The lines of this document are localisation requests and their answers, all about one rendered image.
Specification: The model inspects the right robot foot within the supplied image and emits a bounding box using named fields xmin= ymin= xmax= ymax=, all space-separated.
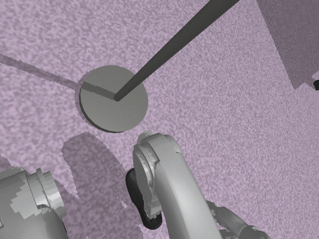
xmin=126 ymin=168 xmax=162 ymax=230

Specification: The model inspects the right robot hand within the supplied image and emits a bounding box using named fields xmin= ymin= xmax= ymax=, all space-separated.
xmin=206 ymin=200 xmax=248 ymax=239

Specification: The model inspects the floor lamp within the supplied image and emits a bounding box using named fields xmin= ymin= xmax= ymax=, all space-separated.
xmin=79 ymin=0 xmax=239 ymax=133

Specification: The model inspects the right robot arm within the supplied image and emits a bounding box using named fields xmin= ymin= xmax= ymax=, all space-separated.
xmin=239 ymin=225 xmax=271 ymax=239

